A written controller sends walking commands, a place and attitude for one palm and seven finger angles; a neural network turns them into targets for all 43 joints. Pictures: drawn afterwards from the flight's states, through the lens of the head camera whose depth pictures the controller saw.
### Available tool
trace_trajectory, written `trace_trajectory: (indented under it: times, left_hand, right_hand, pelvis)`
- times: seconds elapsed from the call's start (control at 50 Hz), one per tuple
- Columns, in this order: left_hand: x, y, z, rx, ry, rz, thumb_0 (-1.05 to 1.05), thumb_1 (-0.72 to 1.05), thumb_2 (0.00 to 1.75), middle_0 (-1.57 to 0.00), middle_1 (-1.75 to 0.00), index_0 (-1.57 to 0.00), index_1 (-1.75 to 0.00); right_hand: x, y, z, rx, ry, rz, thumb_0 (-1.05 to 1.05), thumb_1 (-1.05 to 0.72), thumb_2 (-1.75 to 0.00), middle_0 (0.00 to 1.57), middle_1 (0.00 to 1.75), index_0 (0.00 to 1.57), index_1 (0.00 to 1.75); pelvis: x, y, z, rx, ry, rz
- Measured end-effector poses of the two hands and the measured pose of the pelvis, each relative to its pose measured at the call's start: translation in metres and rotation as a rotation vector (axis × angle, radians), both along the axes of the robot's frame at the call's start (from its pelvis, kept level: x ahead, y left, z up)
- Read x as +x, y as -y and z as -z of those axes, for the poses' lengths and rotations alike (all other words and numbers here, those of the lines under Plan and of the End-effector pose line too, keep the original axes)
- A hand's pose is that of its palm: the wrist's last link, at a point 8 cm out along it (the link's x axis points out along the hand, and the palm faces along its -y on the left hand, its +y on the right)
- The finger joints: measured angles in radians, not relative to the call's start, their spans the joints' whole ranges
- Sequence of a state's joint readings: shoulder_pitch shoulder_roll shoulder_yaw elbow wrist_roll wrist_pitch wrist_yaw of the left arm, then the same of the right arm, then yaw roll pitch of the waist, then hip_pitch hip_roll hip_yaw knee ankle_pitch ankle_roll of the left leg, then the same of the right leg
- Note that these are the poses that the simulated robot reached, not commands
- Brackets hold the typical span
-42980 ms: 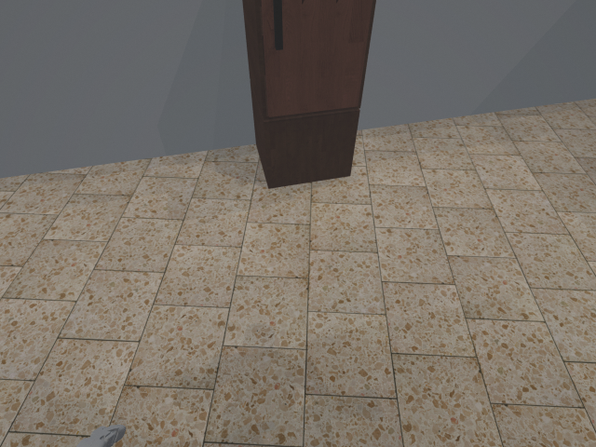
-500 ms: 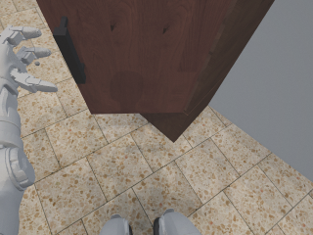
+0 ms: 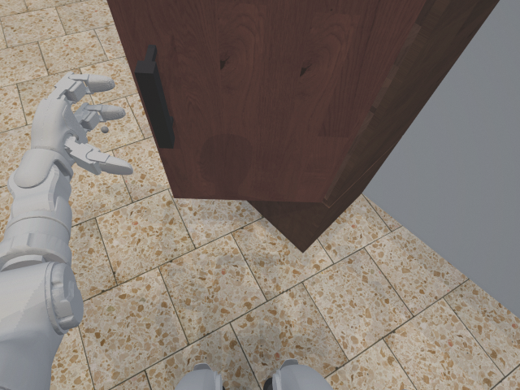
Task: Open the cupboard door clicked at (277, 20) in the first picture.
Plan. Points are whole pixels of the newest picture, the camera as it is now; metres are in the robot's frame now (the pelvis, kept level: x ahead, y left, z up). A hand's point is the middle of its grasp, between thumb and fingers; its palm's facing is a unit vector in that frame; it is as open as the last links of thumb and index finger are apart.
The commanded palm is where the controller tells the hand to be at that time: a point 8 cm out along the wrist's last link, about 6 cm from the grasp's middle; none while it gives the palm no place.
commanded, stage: move the hooked fingers beside the handle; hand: left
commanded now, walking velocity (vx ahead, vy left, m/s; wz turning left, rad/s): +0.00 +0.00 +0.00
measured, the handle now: (159, 100) +0.55 +0.13 +0.08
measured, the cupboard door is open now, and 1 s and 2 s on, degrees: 45 45 46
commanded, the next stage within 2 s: slide the fingers in behind the handle in 0.16 s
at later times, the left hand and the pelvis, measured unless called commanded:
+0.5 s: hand (120, 129) +0.48 +0.18 +0.09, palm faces -0.07 -1.00 +0.00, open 14.0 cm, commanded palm +0.46 +0.23 +0.08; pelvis -0.02 +0.01 +0.00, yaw +0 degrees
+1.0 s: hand (142, 130) +0.48 +0.15 +0.09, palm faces -0.04 -1.00 -0.01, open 14.0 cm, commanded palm +0.45 +0.20 +0.08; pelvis -0.01 -0.01 +0.00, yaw +0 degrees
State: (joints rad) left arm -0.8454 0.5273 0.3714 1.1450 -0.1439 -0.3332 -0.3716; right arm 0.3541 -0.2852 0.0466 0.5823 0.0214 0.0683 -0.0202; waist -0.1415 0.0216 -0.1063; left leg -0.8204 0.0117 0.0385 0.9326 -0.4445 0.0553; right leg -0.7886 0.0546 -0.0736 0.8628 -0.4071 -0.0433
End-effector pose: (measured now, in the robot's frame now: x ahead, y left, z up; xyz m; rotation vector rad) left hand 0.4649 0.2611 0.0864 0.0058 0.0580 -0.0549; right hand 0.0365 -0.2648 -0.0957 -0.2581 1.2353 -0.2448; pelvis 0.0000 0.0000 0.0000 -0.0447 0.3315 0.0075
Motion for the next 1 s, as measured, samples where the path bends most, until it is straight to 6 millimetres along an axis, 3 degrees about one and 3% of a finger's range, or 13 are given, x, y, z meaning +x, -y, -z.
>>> trace_trajectory:
  times: [0.16,0.3,0.48,0.72,1.0]
  left_hand:
    - [-0.004,-0.002,-0.009,-0.001,0.055,-0.01,-0.01,-0.5,0.3,-0.3,-1.2,-0.3,-1.2]
    - [-0.006,-0.001,-0.004,0.009,0.01,0.0,-0.01,-0.5,0.3,-0.3,-1.2,-0.3,-1.2]
    - [-0.002,0.021,-0.003,-0.005,0.04,0.017,-0.01,-0.5,0.3,-0.3,-1.2,-0.3,-1.2]
    - [0.0,0.036,-0.004,0.017,0.048,-0.014,-0.01,-0.5,0.3,-0.3,-1.2,-0.3,-1.2]
    - [-0.006,0.055,-0.004,0.006,0.05,-0.012,-0.01,-0.5,0.3,-0.29,-1.2,-0.3,-1.2]
  right_hand:
    - [-0.021,-0.007,0.002,0.012,-0.039,0.024,0.0,-0.9,-0.9,0.2,0.3,0.2,0.3]
    - [-0.043,-0.011,0.004,0.015,-0.08,0.035,0.0,-0.9,-0.9,0.2,0.3,0.2,0.3]
    - [-0.059,-0.009,0.005,0.008,-0.098,0.048,0.0,-0.9,-0.9,0.2,0.3,0.2,0.3]
    - [-0.056,-0.009,0.007,0.033,-0.071,0.055,0.0,-0.9,-0.9,0.2,0.3,0.2,0.3]
    - [-0.033,0.0,0.011,0.05,-0.032,0.019,0.0,-0.9,-0.9,0.2,0.3,0.2,0.3]
  pelvis:
    - [-0.004,-0.003,0.001,-0.004,0.009,0.004]
    - [-0.01,-0.006,0.001,-0.006,0.014,-0.001]
    - [-0.015,-0.007,0.005,-0.005,0.009,0.0]
    - [-0.014,-0.002,0.004,0.004,0.009,0.013]
    - [-0.01,0.007,0.003,0.012,0.017,0.002]
